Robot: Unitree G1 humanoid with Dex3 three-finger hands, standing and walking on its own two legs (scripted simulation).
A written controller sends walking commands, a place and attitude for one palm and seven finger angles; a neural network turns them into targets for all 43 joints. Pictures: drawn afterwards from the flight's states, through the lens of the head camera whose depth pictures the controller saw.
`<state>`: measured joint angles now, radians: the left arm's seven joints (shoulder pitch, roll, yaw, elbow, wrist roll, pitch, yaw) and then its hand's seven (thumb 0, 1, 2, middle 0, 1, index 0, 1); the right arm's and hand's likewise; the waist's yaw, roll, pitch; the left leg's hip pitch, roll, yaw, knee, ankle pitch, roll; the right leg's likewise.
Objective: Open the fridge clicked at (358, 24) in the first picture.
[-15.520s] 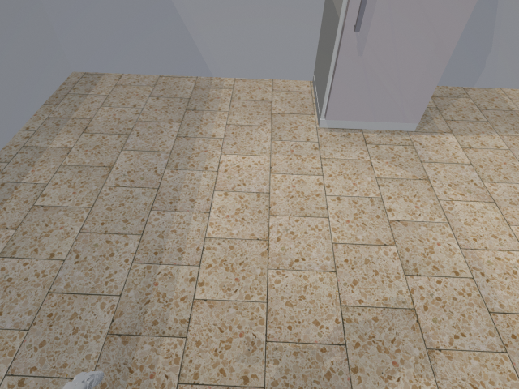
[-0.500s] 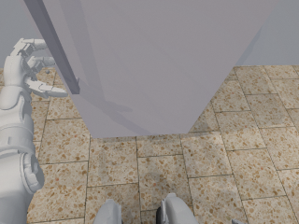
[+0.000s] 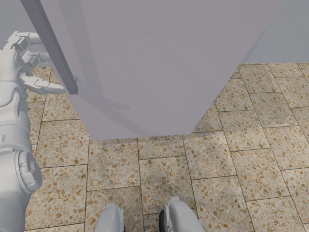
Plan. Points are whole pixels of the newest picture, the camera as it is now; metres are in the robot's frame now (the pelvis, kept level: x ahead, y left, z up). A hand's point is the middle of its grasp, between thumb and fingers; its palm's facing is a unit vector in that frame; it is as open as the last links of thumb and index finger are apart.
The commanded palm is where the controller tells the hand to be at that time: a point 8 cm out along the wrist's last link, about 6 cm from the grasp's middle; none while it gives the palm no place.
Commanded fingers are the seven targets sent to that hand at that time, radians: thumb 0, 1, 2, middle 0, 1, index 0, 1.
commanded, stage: slide the fingers in behind the handle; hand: left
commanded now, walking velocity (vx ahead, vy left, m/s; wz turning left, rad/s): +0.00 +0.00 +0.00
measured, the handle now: (48, 28) +0.54 +0.21 +0.16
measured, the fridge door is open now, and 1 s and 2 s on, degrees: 0 0 0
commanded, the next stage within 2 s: grip the handle and tug to test in 1.72 s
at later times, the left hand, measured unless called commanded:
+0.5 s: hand (46, 75) +0.47 +0.23 +0.09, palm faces +0.07 -1.00 +0.00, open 14.0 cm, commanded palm +0.45 +0.27 +0.08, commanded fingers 0.00 -0.50 0.30 -0.30 -1.20 -0.30 -1.20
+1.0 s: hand (61, 71) +0.49 +0.20 +0.09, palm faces +0.07 -1.00 -0.01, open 14.0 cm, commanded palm +0.46 +0.24 +0.08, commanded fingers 0.00 -0.50 0.30 -0.30 -1.20 -0.30 -1.20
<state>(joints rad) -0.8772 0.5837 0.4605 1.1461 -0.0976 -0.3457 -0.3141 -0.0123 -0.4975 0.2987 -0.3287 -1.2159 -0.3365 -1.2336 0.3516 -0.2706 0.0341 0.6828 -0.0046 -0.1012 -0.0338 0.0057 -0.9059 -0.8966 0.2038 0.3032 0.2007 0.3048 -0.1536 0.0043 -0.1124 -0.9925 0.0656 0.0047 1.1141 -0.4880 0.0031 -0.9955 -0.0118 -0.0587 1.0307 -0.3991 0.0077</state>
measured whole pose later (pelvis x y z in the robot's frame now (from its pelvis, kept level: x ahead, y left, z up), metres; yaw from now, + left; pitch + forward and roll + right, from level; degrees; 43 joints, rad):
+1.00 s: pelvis +0.01 +0.00 +0.00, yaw +0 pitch +20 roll -2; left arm -0.79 0.45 0.40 1.05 -0.10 -0.35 -0.22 -0.01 -0.50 0.30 -0.30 -1.20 -0.30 -1.20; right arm 0.35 -0.26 0.01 0.69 0.00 -0.10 -0.03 0.01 -0.91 -0.90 0.20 0.30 0.20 0.30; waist -0.13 0.01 -0.12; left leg -0.94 0.06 0.01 1.08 -0.49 0.00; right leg -0.96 -0.02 -0.05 1.02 -0.41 0.00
